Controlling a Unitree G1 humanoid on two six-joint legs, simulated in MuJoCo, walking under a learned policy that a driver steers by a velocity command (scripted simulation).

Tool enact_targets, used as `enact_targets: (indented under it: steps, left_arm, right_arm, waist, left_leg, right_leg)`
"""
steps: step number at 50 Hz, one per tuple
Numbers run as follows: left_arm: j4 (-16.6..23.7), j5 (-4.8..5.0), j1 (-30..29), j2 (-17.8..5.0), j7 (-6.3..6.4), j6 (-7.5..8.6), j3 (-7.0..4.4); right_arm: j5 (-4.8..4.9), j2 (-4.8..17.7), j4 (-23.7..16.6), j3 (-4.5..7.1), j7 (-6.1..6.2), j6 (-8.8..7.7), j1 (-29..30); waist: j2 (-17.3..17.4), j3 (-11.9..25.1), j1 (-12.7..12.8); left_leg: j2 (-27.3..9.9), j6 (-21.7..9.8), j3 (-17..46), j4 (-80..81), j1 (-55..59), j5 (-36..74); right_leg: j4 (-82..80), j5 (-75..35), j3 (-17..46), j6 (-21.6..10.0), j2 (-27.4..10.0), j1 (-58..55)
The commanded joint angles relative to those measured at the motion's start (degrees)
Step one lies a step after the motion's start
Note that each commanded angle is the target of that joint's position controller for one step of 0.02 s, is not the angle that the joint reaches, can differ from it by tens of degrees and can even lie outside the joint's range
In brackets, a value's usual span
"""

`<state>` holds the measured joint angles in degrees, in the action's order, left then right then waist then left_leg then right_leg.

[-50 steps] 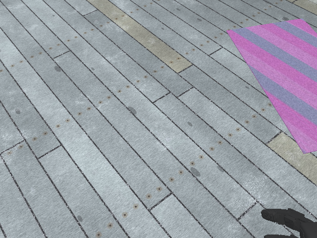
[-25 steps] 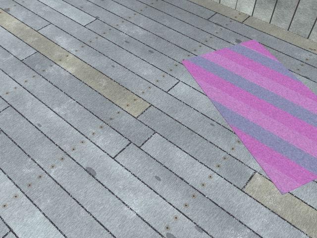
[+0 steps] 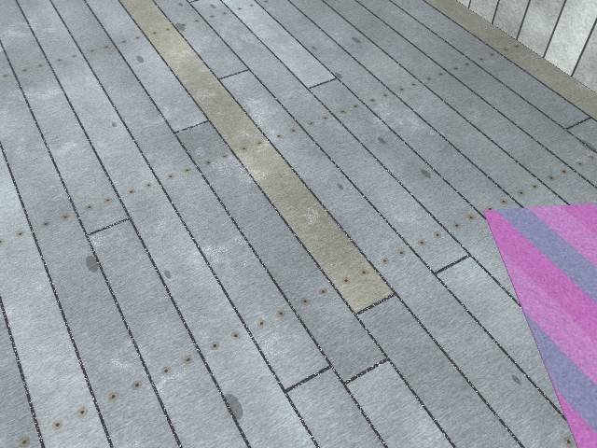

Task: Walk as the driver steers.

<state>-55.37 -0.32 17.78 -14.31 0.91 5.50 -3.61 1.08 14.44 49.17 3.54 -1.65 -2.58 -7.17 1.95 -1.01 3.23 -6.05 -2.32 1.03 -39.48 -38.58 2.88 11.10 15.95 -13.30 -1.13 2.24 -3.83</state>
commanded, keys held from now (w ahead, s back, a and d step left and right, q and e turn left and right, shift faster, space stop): w+q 0.28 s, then w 0.72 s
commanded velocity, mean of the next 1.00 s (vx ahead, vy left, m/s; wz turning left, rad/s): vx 0.50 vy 0.00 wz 0.28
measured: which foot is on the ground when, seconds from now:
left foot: up 0.00-0.12, down 0.14-0.64, up 0.66-1.00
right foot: down 0.00-0.14, up 0.16-0.60, down 0.62-1.00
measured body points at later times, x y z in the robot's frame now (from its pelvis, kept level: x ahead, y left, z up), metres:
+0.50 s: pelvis +0.29 +0.05 +0.01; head +0.32 +0.07 +0.45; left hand +0.43 +0.34 -0.09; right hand +0.41 -0.21 -0.11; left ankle +0.21 +0.12 -0.74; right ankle +0.51 -0.08 -0.69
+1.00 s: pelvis +0.57 +0.07 +0.01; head +0.60 +0.07 +0.46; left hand +0.51 +0.34 -0.12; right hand +0.82 -0.12 -0.09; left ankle +0.69 +0.28 -0.69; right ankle +0.54 -0.04 -0.74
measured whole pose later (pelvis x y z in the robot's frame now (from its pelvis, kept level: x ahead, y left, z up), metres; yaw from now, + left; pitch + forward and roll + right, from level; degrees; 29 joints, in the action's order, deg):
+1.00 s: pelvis +0.57 +0.07 +0.01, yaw +16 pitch +2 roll -1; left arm -51.3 0.7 20.3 -14.9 -0.7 5.1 -2.8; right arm 0.5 15.3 42.7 3.1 -0.3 -3.9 -6.3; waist 2.2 -0.9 4.5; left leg -6.5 0.2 2.7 -38.5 -37.7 0.4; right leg 12.3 11.7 -2.0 -2.7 3.6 2.7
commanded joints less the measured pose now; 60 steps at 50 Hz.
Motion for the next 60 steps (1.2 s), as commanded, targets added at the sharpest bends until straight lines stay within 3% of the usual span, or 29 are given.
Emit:
enact_targets:
  steps: [1, 4, 6, 7, 8, 9, 10, 11, 12, 13, 15, 21, 25, 28, 30, 31, 32, 33, 34, 35, 36, 38, 41, 48, 54, 56, 58, 59, 60]
  left_arm:
    - [1.83, 0.77, 1.81, -9.56, 0.52, -0.84, -2.18]
    - [3.03, 1.07, -0.33, -11.92, 1.08, -2.16, -2.88]
    - [4.06, 1.23, -2.25, -12.54, 1.45, -2.94, -2.85]
    - [5.52, 0.14, -1.36, -10.77, 1.41, -2.32, -2.07]
    - [8.87, -0.45, 3.41, -1.87, 0.23, -0.08, 0.69]
    - [9.87, 2.05, -3.47, -7.54, -0.84, 2.62, -0.35]
    - [11.3, 3.68, -7.84, -8.95, -1.33, 3.77, -0.7]
    - [10.94, 2.71, -7.97, -8.38, -0.97, 4.09, -0.63]
    - [10.33, 0.86, -8.24, -8.84, -0.46, 3.66, -1.21]
    - [10.47, 0.32, -7.0, -9.09, -0.49, 2.91, -1.55]
    - [10.54, 0.0, -5.48, -7.91, -0.57, 1.49, -1.6]
    - [13.5, -0.05, -16.16, -4.04, -1.16, 0.93, 0.08]
    - [15.53, 0.78, -21.52, -5.6, -2.02, 1.46, -0.01]
    - [16.34, 0.7, -21.26, -7.12, -2.71, 2.06, -0.4]
    - [15.01, 0.67, -15.51, -8.71, -2.69, 2.32, -1.2]
    - [12.92, 0.35, -8.13, -10.6, -2.45, 2.39, -2.22]
    - [11.53, -0.39, 1.75, -13.77, -2.17, 2.36, -2.97]
    - [9.29, -0.21, 6.91, -17.38, -2.58, 1.78, -4.14]
    - [9.14, 1.24, 7.15, -11.66, -2.83, 1.56, -2.64]
    - [10.06, 1.27, 2.67, -9.1, -2.64, 1.32, -1.76]
    - [10.98, 0.56, -1.41, -8.41, -2.51, 0.91, -1.31]
    - [11.2, -0.42, -4.26, -6.68, -2.66, 1.1, -0.54]
    - [10.16, 0.21, -4.05, -7.61, -2.52, 1.4, -0.73]
    - [7.48, 1.17, 0.88, -10.23, -1.3, 0.33, -1.34]
    - [4.76, 1.69, 5.14, -11.03, -0.9, -1.33, -1.64]
    - [4.69, 1.74, 4.04, -12.01, -0.62, -1.87, -1.97]
    - [5.23, 1.5, 2.85, -10.74, -0.45, -2.23, -1.35]
    - [6.95, -0.17, 3.26, -7.3, -0.41, -2.03, 0.1]
    - [7.01, 0.99, 10.53, -1.74, -0.86, -0.84, 1.61]
  right_arm:
    - [0.15, 2.04, -7.01, -0.01, -1.38, -0.74, 8.25]
    - [0.37, 4.63, -8.33, 1.28, -2.2, -0.44, 4.92]
    - [0.75, 9.8, -5.35, 4.24, -1.6, -0.27, -9.58]
    - [0.55, 15.29, -3.74, 6.16, -0.12, 0.37, -17.59]
    - [0.51, 20.06, -5.06, 6.58, -0.02, -0.16, -15.22]
    - [-0.28, 14.49, -5.46, 4.94, -0.02, -0.52, -17.44]
    - [-0.52, 11.31, -5.34, 4.15, 0.15, -1.15, -15.16]
    - [-0.09, 9.44, -6.18, 3.58, 0.06, -1.63, -10.91]
    - [-0.08, 7.47, -7.2, 2.94, 0.12, -1.7, -7.01]
    - [-0.77, 7.27, -8.13, 2.68, 0.29, -1.85, -5.38]
    - [-0.59, 7.77, -8.4, 2.71, 0.79, -1.91, -4.65]
    - [-0.22, 9.32, -6.32, 2.82, 2.18, -1.81, -10.03]
    - [-0.03, 9.41, -4.19, 2.6, 1.97, -1.77, -13.7]
    - [-0.16, 10.04, -3.2, 2.79, 2.34, -1.17, -14.76]
    - [-0.19, 10.47, -3.44, 2.86, 2.52, -0.71, -13.15]
    - [-0.45, 9.47, -3.83, 2.37, 2.45, -0.59, -12.5]
    - [-1.25, 7.23, -5.24, 1.29, 2.46, -0.55, -12.19]
    - [-0.13, 2.23, -5.15, -0.07, 2.08, -1.61, -21.19]
    - [0.54, 6.79, -4.38, 0.53, 1.95, -2.25, -18.61]
    - [1.23, 9.78, -6.01, 1.34, 1.77, -2.63, -12.46]
    - [0.73, 9.23, -7.03, 1.12, 1.89, -2.8, -8.61]
    - [-0.62, 8.12, -7.34, 1.49, 1.88, -2.64, -7.77]
    - [-0.43, 5.46, -6.96, 1.05, 2.0, -1.58, -9.38]
    - [-0.63, 3.09, -10.16, -0.07, 1.42, -2.1, 2.94]
    - [0.03, 4.36, -13.18, -0.03, -0.34, -2.95, 10.31]
    - [-0.09, 6.03, -12.65, 0.61, -0.6, -3.2, 7.25]
    - [-0.66, 10.29, -8.64, 2.86, 0.13, -3.26, -6.89]
    - [-1.48, 14.84, -7.16, 4.01, 0.9, -3.02, -17.49]
    - [-1.48, 16.68, -6.21, 4.14, 0.46, -2.73, -18.05]
  waist:
    - [-3.6, -5.19, 0.83]
    - [-6.67, -0.82, -3.03]
    - [-6.28, 7.26, -11.29]
    - [1.44, 12.82, -13.64]
    - [14.12, 18.89, -6.44]
    - [6.29, 21.39, -10.68]
    - [4.36, 13.57, -10.55]
    - [-1.97, 8.89, -7.49]
    - [-3.52, 5.73, -5.33]
    - [-1.64, 4.68, -3.42]
    - [-1.78, 3.76, -1.7]
    - [1.23, 1.14, -6.26]
    - [2.52, -0.97, -8.58]
    - [3.37, -1.28, -7.42]
    - [4.24, 1.27, -3.81]
    - [3.14, 6.57, -0.31]
    - [-1.7, 15.07, 3.45]
    - [-18.84, 22.2, 0.42]
    - [-14.94, 19.97, 2.48]
    - [-9.92, 10.77, 2.6]
    - [-4.88, 6.2, 1.14]
    - [-5.11, 2.28, -1.78]
    - [-6.78, 2.15, -3.41]
    - [-5.85, -0.61, 0.03]
    - [-6.0, -2.67, 1.32]
    - [-6.97, -0.68, -1.2]
    - [-5.64, 8.46, -8.33]
    - [2.58, 17.78, -11.64]
    - [16.79, 23.74, -7.47]
  left_leg:
    - [0.7, -1.49, -2.63, 3.12, -4.17, -3.52]
    - [5.61, -4.44, -7.5, 3.19, 5.18, -11.89]
    - [10.2, -8.1, -8.15, 7.54, 26.06, -10.47]
    - [1.51, -11.78, 6.56, 9.05, 43.5, -10.71]
    - [-12.95, -24.73, 42.55, 17.27, 61.27, -18.16]
    - [-13.08, -22.97, 45.64, 22.99, 63.64, -20.7]
    - [-11.27, -19.71, 35.9, 22.75, 58.18, -16.98]
    - [-8.61, -17.23, 28.8, 22.71, 48.88, -11.15]
    - [-6.49, -15.8, 23.49, 23.77, 40.66, -5.44]
    - [-5.68, -16.16, 21.48, 24.56, 35.0, 0.89]
    - [-4.46, -15.99, 17.82, 26.53, 29.4, 3.87]
    - [0.63, -10.98, 7.77, 27.93, 24.87, 2.09]
    - [-2.74, -10.25, 11.11, 26.32, 31.03, -3.71]
    - [-6.14, -9.19, 13.81, 22.55, 38.2, 1.04]
    - [-5.18, -7.53, 12.74, 16.57, 39.61, 14.09]
    - [-2.11, -6.25, 10.36, 7.74, 37.48, 19.9]
    - [1.79, -4.21, 7.44, -8.09, 28.19, 8.94]
    - [11.1, 0.2, 3.86, -28.54, 5.58, -26.19]
    - [9.41, -0.22, 9.1, -34.73, -2.62, -35.47]
    - [6.41, -0.7, 8.22, -35.99, -6.22, -30.76]
    - [3.48, -0.78, 5.69, -33.67, -4.66, -25.88]
    - [0.17, -0.35, 4.94, -27.3, 0.27, -21.19]
    - [-1.02, 1.07, 3.29, -21.54, 2.36, -19.03]
    - [0.41, 2.72, 0.22, 1.66, 2.63, 0.19]
    - [2.35, 0.51, -0.15, 9.68, 2.19, -3.2]
    - [3.91, -1.11, -1.29, 11.33, 7.77, -6.99]
    - [4.57, -4.4, -1.89, 12.4, 30.39, -4.94]
    - [-7.93, -8.23, 12.12, 10.5, 48.31, -3.06]
    - [-18.2, -16.08, 36.87, 17.84, 62.36, -15.57]
  right_leg:
    - [-0.71, -27.72, 3.16, -7.21, -18.98, -2.33]
    - [9.88, -53.79, 0.84, -5.36, -19.32, -4.58]
    - [30.37, -57.59, -0.99, -2.63, -16.41, 1.76]
    - [48.6, -35.91, -1.1, 0.0, -13.48, 16.83]
    - [68.87, 16.29, 7.36, 3.55, 0.59, 41.9]
    - [72.42, 16.84, 19.02, 1.82, -1.03, 49.22]
    - [70.01, 11.97, 18.78, 0.05, -4.06, 53.05]
    - [63.78, 7.42, 18.7, -0.35, -6.91, 50.01]
    - [58.63, 5.05, 18.09, 0.09, -8.48, 45.65]
    - [56.79, 3.97, 18.44, 0.72, -9.3, 41.23]
    - [51.23, 2.72, 17.46, 2.51, -9.8, 38.23]
    - [26.24, -20.99, 13.91, 3.93, -6.71, 34.23]
    - [19.64, -22.89, 14.67, 2.07, -5.63, 35.97]
    - [17.12, -16.08, 14.97, -0.4, -5.12, 37.42]
    - [15.13, -12.9, 12.77, -2.56, -3.0, 29.58]
    - [15.16, -15.01, 12.55, -4.5, -3.05, 18.44]
    - [16.95, -16.39, 22.63, -8.51, -12.02, 2.41]
    - [12.17, -4.07, 48.37, -17.81, -24.11, -17.86]
    - [6.42, 8.42, 55.84, -16.65, -24.21, -17.69]
    - [5.24, 9.44, 47.65, -13.79, -22.36, -10.24]
    - [4.1, 4.12, 41.07, -12.24, -20.06, -2.17]
    - [1.9, -9.36, 33.4, -11.68, -16.6, 7.75]
    - [-1.65, -14.16, 27.95, -12.75, -15.21, 11.77]
    - [-3.74, -19.01, 18.22, -10.17, -12.1, 10.81]
    - [0.4, -21.12, 19.33, -9.22, -16.46, 1.9]
    - [4.71, -30.02, 18.97, -8.02, -16.87, -0.06]
    - [21.58, -39.33, 15.78, -5.27, -12.38, 6.39]
    - [40.73, -19.61, 13.29, -3.01, -7.97, 19.38]
    - [56.76, 17.48, 16.02, -0.78, 0.79, 39.69]
Velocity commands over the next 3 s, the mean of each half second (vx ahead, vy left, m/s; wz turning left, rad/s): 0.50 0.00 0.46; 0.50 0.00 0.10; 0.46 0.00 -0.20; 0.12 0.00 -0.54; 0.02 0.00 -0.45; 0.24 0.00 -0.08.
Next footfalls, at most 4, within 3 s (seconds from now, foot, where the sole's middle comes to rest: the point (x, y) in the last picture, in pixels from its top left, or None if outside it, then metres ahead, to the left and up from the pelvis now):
0.14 left None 0.25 0.12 -0.78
0.62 right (337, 411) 0.58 -0.03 -0.78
1.16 left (216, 321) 0.79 0.28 -0.78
1.66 right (292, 242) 1.06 0.11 -0.78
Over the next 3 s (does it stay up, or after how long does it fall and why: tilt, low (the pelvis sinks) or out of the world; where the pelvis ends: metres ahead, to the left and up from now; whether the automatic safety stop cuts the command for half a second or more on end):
stays up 1.06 0.21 0.00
